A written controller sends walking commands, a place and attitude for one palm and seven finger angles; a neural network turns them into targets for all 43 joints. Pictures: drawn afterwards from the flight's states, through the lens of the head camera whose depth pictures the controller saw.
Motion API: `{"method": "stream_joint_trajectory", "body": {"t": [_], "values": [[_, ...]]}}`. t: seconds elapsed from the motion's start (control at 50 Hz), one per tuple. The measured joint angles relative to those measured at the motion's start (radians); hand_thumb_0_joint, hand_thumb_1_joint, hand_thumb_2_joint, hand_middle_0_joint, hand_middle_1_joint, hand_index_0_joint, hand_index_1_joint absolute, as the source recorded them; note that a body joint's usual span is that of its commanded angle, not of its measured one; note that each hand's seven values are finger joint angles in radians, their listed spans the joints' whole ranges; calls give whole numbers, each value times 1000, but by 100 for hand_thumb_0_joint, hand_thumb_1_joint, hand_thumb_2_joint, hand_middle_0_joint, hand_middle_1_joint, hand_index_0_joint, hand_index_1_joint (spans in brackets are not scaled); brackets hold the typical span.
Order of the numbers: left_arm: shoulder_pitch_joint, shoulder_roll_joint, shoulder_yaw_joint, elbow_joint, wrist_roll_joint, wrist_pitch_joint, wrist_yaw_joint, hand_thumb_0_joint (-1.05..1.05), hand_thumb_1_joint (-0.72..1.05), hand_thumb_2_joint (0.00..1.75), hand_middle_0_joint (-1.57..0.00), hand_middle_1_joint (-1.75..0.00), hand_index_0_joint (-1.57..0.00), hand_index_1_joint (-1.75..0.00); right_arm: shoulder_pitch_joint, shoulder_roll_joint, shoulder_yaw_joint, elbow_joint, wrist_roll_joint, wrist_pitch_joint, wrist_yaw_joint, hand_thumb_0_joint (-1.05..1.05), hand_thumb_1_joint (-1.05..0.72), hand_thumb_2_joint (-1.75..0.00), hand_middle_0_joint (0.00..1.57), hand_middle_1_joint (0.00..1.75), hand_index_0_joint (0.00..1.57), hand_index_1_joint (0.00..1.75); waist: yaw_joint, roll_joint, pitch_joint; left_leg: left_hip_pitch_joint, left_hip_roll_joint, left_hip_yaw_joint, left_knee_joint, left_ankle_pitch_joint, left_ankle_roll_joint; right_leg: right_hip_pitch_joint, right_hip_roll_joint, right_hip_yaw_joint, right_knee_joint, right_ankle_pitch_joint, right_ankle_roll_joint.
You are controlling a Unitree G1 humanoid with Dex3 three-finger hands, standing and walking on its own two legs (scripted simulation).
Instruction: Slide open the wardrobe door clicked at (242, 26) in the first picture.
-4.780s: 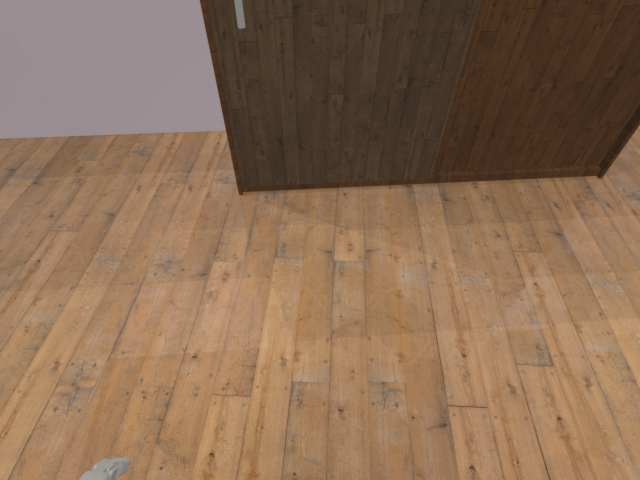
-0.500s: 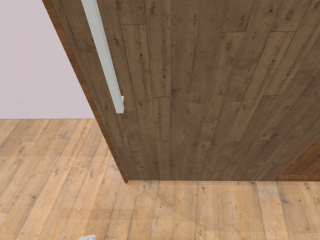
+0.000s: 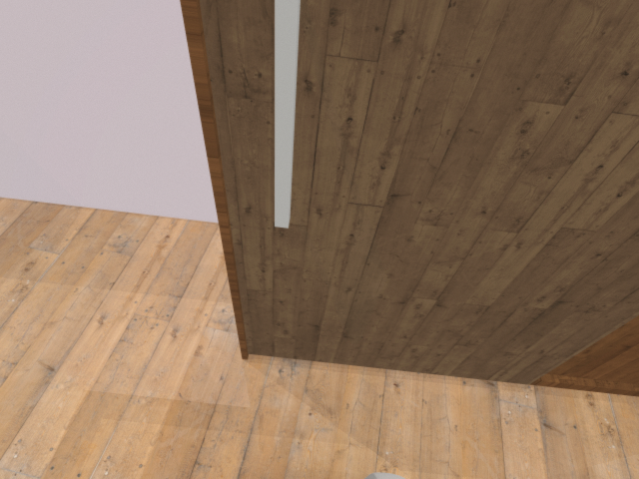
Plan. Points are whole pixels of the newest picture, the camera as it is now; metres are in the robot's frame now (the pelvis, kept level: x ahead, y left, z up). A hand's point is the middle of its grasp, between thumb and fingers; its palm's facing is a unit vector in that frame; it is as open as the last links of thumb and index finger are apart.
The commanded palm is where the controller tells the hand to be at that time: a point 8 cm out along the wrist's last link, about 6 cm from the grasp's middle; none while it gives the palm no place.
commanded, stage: come to a stop and stand still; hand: left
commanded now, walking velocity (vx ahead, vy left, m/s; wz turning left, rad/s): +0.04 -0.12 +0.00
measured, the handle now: (286, 126) +0.51 +0.10 +0.16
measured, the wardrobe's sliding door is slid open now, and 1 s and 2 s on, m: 0.00 0.00 0.00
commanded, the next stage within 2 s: look again from close up in 1.10 s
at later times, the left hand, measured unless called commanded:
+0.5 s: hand out of the picture -0.07 +0.12 -0.16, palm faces +0.05 -0.98 -0.18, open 7.4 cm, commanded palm none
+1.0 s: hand out of the picture -0.03 +0.17 -0.18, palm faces +0.02 -0.98 -0.18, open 7.3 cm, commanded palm none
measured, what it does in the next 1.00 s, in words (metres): steps on the spot: right foot, then left foot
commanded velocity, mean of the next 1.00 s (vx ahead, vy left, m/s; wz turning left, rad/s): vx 0.05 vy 0.03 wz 0.00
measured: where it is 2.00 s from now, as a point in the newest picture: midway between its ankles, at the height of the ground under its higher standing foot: outside the picture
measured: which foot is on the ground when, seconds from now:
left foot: down 0.00-0.30, up 0.32-0.60, down 0.62-1.00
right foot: up 0.00-0.28, down 0.30-1.00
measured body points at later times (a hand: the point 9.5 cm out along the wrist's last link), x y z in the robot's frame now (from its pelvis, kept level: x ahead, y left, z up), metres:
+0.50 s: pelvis -0.04 -0.04 +0.01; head -0.04 -0.06 +0.46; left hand -0.07 +0.17 -0.15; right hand -0.08 -0.26 -0.16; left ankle -0.03 +0.10 -0.71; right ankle -0.08 -0.15 -0.74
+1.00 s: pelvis -0.04 +0.00 +0.00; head -0.03 +0.01 +0.45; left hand -0.03 +0.23 -0.16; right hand -0.04 -0.22 -0.15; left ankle -0.05 +0.10 -0.74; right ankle -0.08 -0.15 -0.74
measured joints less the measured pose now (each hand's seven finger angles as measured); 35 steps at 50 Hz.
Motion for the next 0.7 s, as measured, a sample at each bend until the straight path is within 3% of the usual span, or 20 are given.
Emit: {"method": "stream_joint_trajectory", "body": {"t": [0.06, 0.14, 0.24, 0.3, 0.36, 0.4, 0.48, 0.56, 0.6, 0.7], "values": [[26, 4, 1, 8, 1, 7, -7, 0, 91, 90, -20, -29, -20, -29, 3, 15, 6, 2, 2, -3, 0, 1, -91, -90, 20, 30, 20, 30, -3, 6, -17, 7, 5, 4, -50, 36, 1, 21, -3, 5, 0, 11, 10], [51, -3, -4, 22, 4, 16, -14, 0, 91, 90, -20, -29, -20, -29, 15, 13, -6, 13, 2, -2, 2, 0, -93, -90, 21, 30, 21, 30, -17, 24, -35, 8, 13, 8, -92, 73, -2, 87, -23, -10, -120, -12, 10], [64, -30, -22, 38, 0, 3, -15, 0, 91, 90, -19, -29, -20, -29, 55, -10, -19, 52, -7, 10, 17, 0, -92, -90, 21, 30, 21, 30, -40, 48, -57, 0, 13, 2, -126, 114, -17, 198, -30, -45, -370, -32, -18], [87, -46, -33, 39, 0, -28, -12, 0, 91, 90, -19, -29, -20, -29, 93, -16, -26, 84, -1, 23, 23, 0, -92, -90, 21, 30, 21, 30, -32, 36, -76, -20, -7, 14, -103, 94, -42, 291, -38, -59, -616, 56, -42], [112, -85, -46, 60, 2, -35, -7, 0, 91, 90, -20, -29, -20, -29, 135, -31, -30, 116, 1, 47, 30, 1, -92, -90, 20, 30, 20, 30, -22, 67, -91, -51, -8, -22, 25, -76, -77, 298, -31, -60, -639, 156, -48], [135, -102, -50, 70, 0, -42, -6, 0, 91, 90, -20, -29, -20, -29, 162, -33, -28, 128, -2, 50, 37, 1, -92, -90, 20, 30, 20, 30, -14, 69, -104, -66, -9, -43, 126, -102, -82, 306, -30, -50, -668, 173, -48], [144, -126, -56, 80, -1, -59, -11, 0, 91, 90, -20, -29, -20, -30, 204, -31, -23, 135, -1, 32, 42, 1, -91, -90, 20, 30, 20, 30, -23, 79, -92, -60, 11, -57, 216, -108, -94, 308, -25, -59, -690, 187, -44], [130, -140, -54, 80, 1, -74, -10, 0, 91, 90, -20, -29, -20, -30, 214, -23, -15, 146, 1, 26, 34, 1, -91, -90, 20, 30, 20, 30, -13, 82, -67, -7, 23, -54, 147, -146, -100, 287, -27, -76, -656, 167, -39], [123, -143, -53, 84, -2, -75, -7, 0, 91, 90, -20, -30, -20, -30, 208, -19, -8, 151, 3, 17, 28, 1, -91, -90, 20, 30, 20, 30, -8, 80, -56, 45, 25, -52, 43, -90, -99, 270, -28, -82, -620, 147, -30], [92, -119, -50, 111, -9, -55, 1, 0, 91, 90, -20, -29, -20, -30, 157, 20, 8, 166, 7, -15, 12, 1, -91, -90, 20, 30, 20, 30, 2, 28, -29, 90, 1, -31, -5, -90, -62, 261, -55, -65, -568, 117, -2]]}}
